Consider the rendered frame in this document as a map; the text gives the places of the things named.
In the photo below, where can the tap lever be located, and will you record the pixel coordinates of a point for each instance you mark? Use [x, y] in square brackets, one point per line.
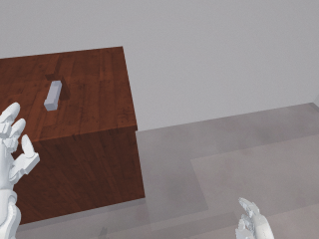
[51, 103]

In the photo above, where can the left robot hand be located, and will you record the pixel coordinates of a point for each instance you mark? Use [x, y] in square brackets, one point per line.
[8, 144]

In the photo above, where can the left robot forearm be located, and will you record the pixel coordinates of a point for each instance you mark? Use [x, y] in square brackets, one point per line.
[10, 214]

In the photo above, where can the right robot hand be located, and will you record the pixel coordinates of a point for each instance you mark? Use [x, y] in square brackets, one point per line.
[257, 224]

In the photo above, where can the counter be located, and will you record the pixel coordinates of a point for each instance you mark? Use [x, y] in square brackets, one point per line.
[88, 148]

